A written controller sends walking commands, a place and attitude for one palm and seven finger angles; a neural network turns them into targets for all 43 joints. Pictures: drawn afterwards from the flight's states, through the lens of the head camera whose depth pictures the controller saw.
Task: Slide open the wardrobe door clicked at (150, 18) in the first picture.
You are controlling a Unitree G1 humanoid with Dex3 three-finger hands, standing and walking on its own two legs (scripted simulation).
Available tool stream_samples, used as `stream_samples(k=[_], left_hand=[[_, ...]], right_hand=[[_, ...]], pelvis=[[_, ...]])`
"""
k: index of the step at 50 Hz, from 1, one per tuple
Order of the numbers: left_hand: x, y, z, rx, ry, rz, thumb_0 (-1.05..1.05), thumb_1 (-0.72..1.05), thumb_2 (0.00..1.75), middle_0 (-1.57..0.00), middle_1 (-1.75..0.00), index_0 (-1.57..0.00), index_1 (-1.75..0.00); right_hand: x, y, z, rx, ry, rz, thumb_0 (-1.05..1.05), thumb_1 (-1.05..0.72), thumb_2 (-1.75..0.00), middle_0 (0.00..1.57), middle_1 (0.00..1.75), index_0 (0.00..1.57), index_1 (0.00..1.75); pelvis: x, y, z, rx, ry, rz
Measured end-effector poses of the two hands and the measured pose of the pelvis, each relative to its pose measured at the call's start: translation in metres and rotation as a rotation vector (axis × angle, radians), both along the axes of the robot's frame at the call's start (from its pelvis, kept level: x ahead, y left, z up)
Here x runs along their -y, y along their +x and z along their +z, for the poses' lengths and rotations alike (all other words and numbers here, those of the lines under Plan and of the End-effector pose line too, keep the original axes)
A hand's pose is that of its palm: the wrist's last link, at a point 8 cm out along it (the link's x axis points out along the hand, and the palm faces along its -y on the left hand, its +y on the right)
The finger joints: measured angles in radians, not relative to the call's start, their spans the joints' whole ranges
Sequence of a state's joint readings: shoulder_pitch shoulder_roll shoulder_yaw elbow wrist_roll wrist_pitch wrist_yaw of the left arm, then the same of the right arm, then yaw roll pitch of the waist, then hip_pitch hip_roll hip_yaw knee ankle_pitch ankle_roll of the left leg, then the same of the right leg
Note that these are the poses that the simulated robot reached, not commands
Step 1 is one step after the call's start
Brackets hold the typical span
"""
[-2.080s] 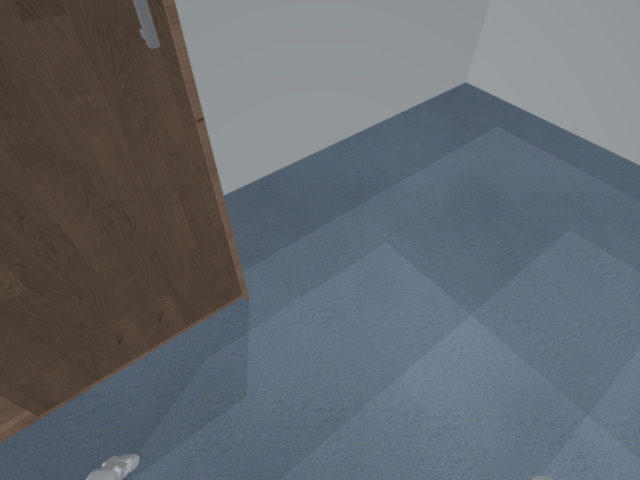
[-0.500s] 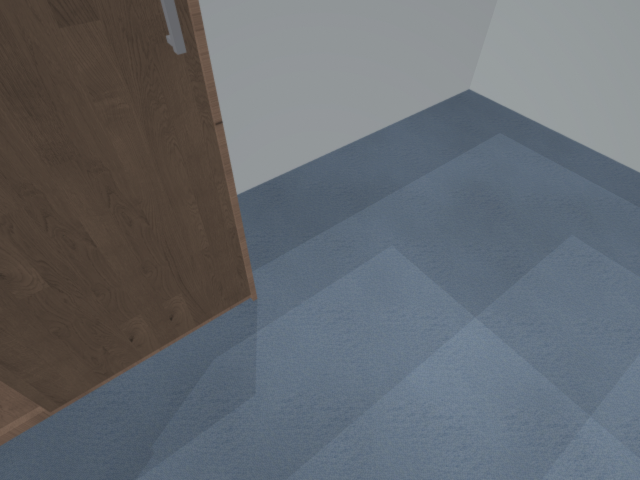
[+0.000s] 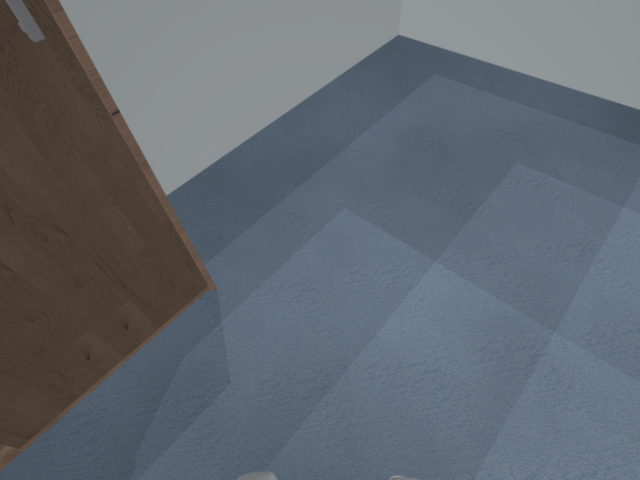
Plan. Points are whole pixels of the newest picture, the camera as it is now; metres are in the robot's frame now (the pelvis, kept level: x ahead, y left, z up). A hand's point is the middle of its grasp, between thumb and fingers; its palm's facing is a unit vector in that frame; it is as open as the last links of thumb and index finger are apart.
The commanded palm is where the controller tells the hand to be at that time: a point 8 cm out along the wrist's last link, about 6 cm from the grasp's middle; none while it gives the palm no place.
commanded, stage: walk to a spot facing it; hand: right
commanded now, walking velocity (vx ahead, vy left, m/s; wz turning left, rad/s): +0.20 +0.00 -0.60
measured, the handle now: out of the picture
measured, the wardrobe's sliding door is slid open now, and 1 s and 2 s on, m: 0.00 0.00 0.00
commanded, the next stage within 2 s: turn to face it in 0.22 s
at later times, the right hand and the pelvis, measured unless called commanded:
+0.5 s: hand out of the picture +0.13 -0.20 -0.14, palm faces +0.13 +0.97 -0.20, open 7.4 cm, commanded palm none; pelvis +0.07 +0.00 +0.03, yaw -7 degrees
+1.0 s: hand out of the picture +0.15 -0.20 -0.15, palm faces +0.00 +0.98 -0.20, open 7.3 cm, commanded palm none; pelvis +0.12 -0.01 +0.02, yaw +7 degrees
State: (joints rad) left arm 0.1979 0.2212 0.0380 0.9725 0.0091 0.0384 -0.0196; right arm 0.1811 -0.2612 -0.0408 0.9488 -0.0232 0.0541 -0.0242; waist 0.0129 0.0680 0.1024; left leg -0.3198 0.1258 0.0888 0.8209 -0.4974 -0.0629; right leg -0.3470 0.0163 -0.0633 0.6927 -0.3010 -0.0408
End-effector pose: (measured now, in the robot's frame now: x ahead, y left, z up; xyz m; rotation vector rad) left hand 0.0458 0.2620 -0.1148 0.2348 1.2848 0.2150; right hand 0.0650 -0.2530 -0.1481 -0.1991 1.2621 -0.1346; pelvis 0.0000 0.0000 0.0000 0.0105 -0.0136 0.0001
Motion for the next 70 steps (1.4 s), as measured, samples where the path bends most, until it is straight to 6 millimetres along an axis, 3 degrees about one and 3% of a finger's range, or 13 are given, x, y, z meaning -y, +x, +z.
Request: stream_samples(k=[7, 16, 23, 28, 31, 37, 44, 52, 56, 62, 66, 70], left_hand=[[0.035, 0.001, 0.016, -0.013, -0.017, -0.031, 0.0, 0.91, 0.9, -0.2, -0.3, -0.2, -0.3], [0.045, 0.014, 0.02, -0.04, -0.035, -0.064, 0.0, 0.9, 0.9, -0.2, -0.3, -0.2, -0.3], [0.036, 0.028, 0.011, -0.081, -0.047, -0.066, 0.0, 0.9, 0.9, -0.2, -0.3, -0.2, -0.3], [0.024, 0.044, -0.012, -0.089, -0.084, -0.027, 0.0, 0.9, 0.9, -0.2, -0.3, -0.2, -0.3], [0.018, 0.059, -0.021, -0.085, -0.098, -0.004, 0.0, 0.91, 0.9, -0.2, -0.3, -0.2, -0.3], [0.009, 0.098, -0.009, -0.045, -0.094, -0.007, 0.0, 0.91, 0.9, -0.2, -0.3, -0.2, -0.3], [0.006, 0.142, 0.002, 0.055, -0.059, 0.019, 0.0, 0.91, 0.9, -0.2, -0.3, -0.2, -0.3], [0.028, 0.171, 0.02, 0.174, 0.01, 0.06, 0.0, 0.91, 0.9, -0.2, -0.3, -0.2, -0.3], [0.045, 0.16, 0.032, 0.204, 0.037, 0.095, 0.0, 0.91, 0.9, -0.2, -0.3, -0.2, -0.3], [0.063, 0.121, 0.041, 0.176, 0.052, 0.195, 0.0, 0.91, 0.9, -0.2, -0.3, -0.2, -0.3], [0.074, 0.087, 0.037, 0.133, 0.043, 0.278, 0.0, 0.9, 0.9, -0.2, -0.3, -0.2, -0.3], [0.085, 0.044, 0.028, 0.066, 0.021, 0.376, 0.0, 0.9, 0.9, -0.2, -0.3, -0.2, -0.3]], right_hand=[[0.021, -0.016, 0.018, -0.027, 0.019, -0.065, 0.0, -0.91, -0.9, 0.2, 0.3, 0.2, 0.3], [0.028, 0.001, 0.035, 0.029, 0.011, -0.128, 0.0, -0.91, -0.9, 0.2, 0.3, 0.2, 0.3], [0.003, 0.04, 0.04, 0.068, 0.011, -0.132, 0.0, -0.91, -0.9, 0.2, 0.3, 0.2, 0.3], [-0.028, 0.063, 0.032, 0.065, 0.017, -0.104, 0.0, -0.91, -0.9, 0.2, 0.3, 0.2, 0.3], [-0.041, 0.067, 0.029, 0.037, 0.013, -0.102, 0.0, -0.92, -0.9, 0.2, 0.3, 0.2, 0.3], [-0.046, 0.063, 0.035, -0.027, 0.009, -0.117, 0.0, -0.93, -0.9, 0.21, 0.3, 0.21, 0.3], [-0.033, 0.065, 0.035, -0.096, 0.014, -0.077, 0.0, -0.91, -0.9, 0.21, 0.3, 0.21, 0.3], [0.012, 0.096, 0.018, -0.086, 0.021, -0.012, 0.0, -0.91, -0.9, 0.21, 0.3, 0.21, 0.3], [0.036, 0.127, 0.013, -0.06, 0.023, 0.051, 0.0, -0.91, -0.9, 0.21, 0.3, 0.21, 0.3], [0.055, 0.177, 0.023, -0.003, 0.014, 0.164, 0.0, -0.91, -0.9, 0.2, 0.3, 0.2, 0.3], [0.053, 0.202, 0.026, 0.008, 0.009, 0.231, 0.0, -0.91, -0.9, 0.2, 0.3, 0.2, 0.3], [0.037, 0.223, 0.028, 0.009, 0.013, 0.307, 0.0, -0.91, -0.9, 0.2, 0.3, 0.2, 0.3]], pelvis=[[0.018, 0.007, 0.019, -0.035, 0.022, -0.04], [0.021, 0.032, 0.029, -0.058, 0.023, -0.124], [0.009, 0.061, 0.029, -0.036, -0.001, -0.141], [-0.007, 0.088, 0.016, -0.009, -0.035, -0.08], [-0.015, 0.098, 0.012, -0.005, -0.014, -0.062], [-0.024, 0.107, 0.022, -0.016, -0.017, -0.028], [-0.013, 0.115, 0.024, -0.039, -0.014, 0.046], [0.023, 0.123, 0.017, -0.051, 0.008, 0.139], [0.04, 0.125, 0.019, -0.033, 0.009, 0.197], [0.056, 0.13, 0.027, -0.021, 0.036, 0.284], [0.061, 0.132, 0.028, -0.019, 0.04, 0.336], [0.061, 0.131, 0.027, -0.018, 0.033, 0.387]])
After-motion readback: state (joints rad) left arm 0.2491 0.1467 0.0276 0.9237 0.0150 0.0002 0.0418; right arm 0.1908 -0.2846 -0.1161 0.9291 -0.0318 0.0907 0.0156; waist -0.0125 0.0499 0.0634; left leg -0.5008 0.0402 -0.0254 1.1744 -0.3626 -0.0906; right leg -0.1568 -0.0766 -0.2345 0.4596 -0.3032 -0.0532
